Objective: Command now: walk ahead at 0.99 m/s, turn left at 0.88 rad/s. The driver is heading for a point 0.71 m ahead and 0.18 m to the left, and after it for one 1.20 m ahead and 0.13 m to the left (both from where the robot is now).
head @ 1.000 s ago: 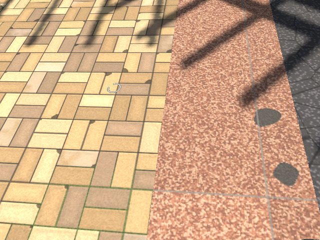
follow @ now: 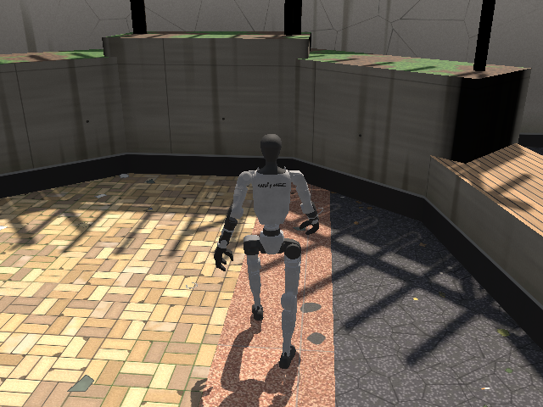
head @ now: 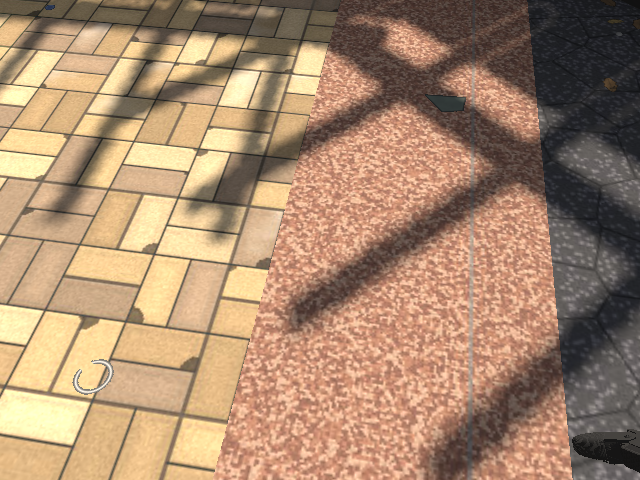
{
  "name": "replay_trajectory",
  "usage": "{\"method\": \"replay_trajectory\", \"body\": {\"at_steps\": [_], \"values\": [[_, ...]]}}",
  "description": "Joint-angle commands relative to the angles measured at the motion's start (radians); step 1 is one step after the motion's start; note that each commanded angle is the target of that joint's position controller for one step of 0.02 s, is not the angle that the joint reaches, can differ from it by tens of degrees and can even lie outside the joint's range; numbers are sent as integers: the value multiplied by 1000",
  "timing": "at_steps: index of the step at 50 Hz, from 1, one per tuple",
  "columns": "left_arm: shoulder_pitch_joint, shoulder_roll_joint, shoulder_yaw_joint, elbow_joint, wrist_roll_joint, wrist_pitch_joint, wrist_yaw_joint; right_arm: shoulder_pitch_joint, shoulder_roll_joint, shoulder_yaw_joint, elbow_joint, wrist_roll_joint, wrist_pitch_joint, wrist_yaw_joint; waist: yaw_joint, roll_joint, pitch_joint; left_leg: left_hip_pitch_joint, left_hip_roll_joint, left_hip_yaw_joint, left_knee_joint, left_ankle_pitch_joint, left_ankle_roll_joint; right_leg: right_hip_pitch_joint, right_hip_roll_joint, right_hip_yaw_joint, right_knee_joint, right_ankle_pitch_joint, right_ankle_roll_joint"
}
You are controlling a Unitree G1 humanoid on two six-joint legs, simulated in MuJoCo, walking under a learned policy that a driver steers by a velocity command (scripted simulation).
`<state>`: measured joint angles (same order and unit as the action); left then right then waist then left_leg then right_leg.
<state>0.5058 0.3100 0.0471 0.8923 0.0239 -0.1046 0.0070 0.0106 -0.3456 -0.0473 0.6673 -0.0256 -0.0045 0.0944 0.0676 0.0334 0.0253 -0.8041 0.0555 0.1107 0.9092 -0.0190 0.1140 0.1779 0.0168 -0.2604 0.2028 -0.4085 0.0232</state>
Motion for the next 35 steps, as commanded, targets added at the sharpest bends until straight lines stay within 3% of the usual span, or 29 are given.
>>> {"method": "replay_trajectory", "body": {"at_steps": [1,2,3,4,5,6,7,8,9,10,12,14,16,18,20,22,23,24,25,26,27,28,29,30,32,33,35], "values": [[-100,134,15,-83,2,-19,17,-6,7,26,-52,2,-6,11,-110,-88,55,287,-100,110,-149,33,50,-164,-216,-20,26,1291,-28],[-108,173,25,-88,5,-6,27,71,-21,19,-31,3,-6,3,-161,-121,2,374,-132,110,-159,-12,66,-126,-236,-15,143,1455,-22],[-143,203,34,-100,12,12,34,220,-63,3,9,3,-6,-6,-247,-139,-80,533,-158,89,-155,-58,89,-135,-257,-1,338,1541,-26],[-197,220,40,-122,18,29,35,438,-110,-23,76,2,-8,-22,-345,-142,-175,762,-163,29,-183,-100,127,-214,-269,27,607,1507,-43],[-209,200,39,-124,25,38,20,564,-156,-54,130,7,-7,-49,-368,-54,-212,989,-146,-60,-253,-151,158,-402,-187,31,973,976,-43],[-220,51,0,-160,40,25,-1,476,-234,-76,125,22,7,-73,-252,192,-120,1051,-5,-306,-236,-91,190,-739,-8,59,1365,-36,-21],[-150,77,-6,-278,7,4,-2,421,-328,-95,65,-8,15,-74,-171,237,-332,1317,175,-822,-450,-239,399,-1047,35,277,1547,-107,2],[-242,127,-9,-286,19,-20,-1,417,-275,-95,47,1,18,-84,-207,27,-276,1238,202,-929,-627,-420,361,-1105,-25,360,1456,-4,-10],[-263,135,-12,-279,15,-29,-2,382,-216,-82,64,3,11,-92,-151,-72,-103,1044,178,-867,-682,-416,314,-1078,-67,357,1331,58,-13],[-282,123,-16,-273,29,-22,1,348,-183,-72,75,5,-4,-94,-98,-131,-25,880,135,-782,-687,-320,285,-1006,-100,350,1246,57,-3],[-251,104,-25,-262,58,23,-1,307,-139,-51,72,13,-38,-100,-24,-150,36,638,52,-638,-690,-148,266,-870,-140,351,1126,26,32],[-311,76,-34,-295,58,50,-9,310,-132,-46,74,21,-63,-94,-18,-128,66,487,-10,-548,-723,-106,254,-805,-161,314,951,27,59],[-454,38,-51,-357,42,50,-22,316,-135,-51,75,20,-74,-91,-51,-91,102,392,-67,-491,-746,-46,221,-741,-150,276,749,214,66],[-522,16,-61,-380,18,45,-32,338,-143,-61,80,24,-75,-83,-94,-47,76,403,-98,-464,-730,77,170,-646,-109,258,561,430,49],[-546,32,-57,-388,3,41,-30,371,-159,-69,91,33,-76,-79,-128,-13,35,491,-72,-487,-703,204,140,-580,-72,257,460,517,28],[-533,66,-47,-388,2,37,-23,377,-170,-76,94,31,-71,-85,-122,1,7,597,-55,-514,-624,310,105,-518,-44,278,361,479,12],[-472,99,-33,-370,2,35,-14,369,-188,-80,92,27,-70,-89,-93,5,-38,646,-55,-524,-532,439,81,-438,-15,285,339,413,4],[-344,150,-10,-336,-2,31,-1,351,-221,-86,90,17,-69,-87,-23,-2,-125,668,-61,-518,-365,535,56,-301,7,286,351,304,-6],[-134,190,13,-288,-3,28,15,292,-232,-87,81,11,-75,-81,107,-11,-214,581,-92,-490,-121,511,33,-75,-20,283,354,240,-17],[79,258,41,-251,24,23,39,270,-109,-54,55,9,-89,-82,175,-125,-331,416,-152,-414,225,136,25,156,-219,476,343,-91,-46],[13,317,49,-256,54,23,33,369,22,-13,0,45,-92,-80,40,-456,-419,167,-249,-301,462,-477,-3,254,-472,1054,100,-330,-127],[-111,256,54,-260,39,29,18,396,-36,-4,29,20,-82,-85,1,-377,-325,53,-162,-277,524,-383,11,142,-441,1193,26,-480,-191],[-177,150,34,-262,27,32,8,331,-68,-8,49,-4,-71,-78,-2,-206,-196,49,-105,-253,497,-297,6,10,-386,1024,44,-430,-200],[-179,106,26,-234,24,32,0,270,-67,-5,37,-16,-68,-65,-9,-99,-102,76,-84,-245,437,-269,-4,-123,-331,882,47,-262,-199],[-128,83,14,-164,21,20,-6,189,-29,8,-10,-36,-60,-45,-37,-103,-24,104,-65,-266,337,-308,-20,-262,-251,724,39,-82,-195],[-106,75,11,-135,10,12,-11,178,-11,18,-24,-42,-55,-41,-56,-127,-6,98,-50,-257,286,-328,-30,-285,-235,699,27,-25,-204],[-89,84,14,-113,-11,4,-15,102,-14,33,-73,-55,-53,-36,-73,-131,32,51,-3,-195,169,-303,-65,-319,-222,670,-22,70,-236]]}}
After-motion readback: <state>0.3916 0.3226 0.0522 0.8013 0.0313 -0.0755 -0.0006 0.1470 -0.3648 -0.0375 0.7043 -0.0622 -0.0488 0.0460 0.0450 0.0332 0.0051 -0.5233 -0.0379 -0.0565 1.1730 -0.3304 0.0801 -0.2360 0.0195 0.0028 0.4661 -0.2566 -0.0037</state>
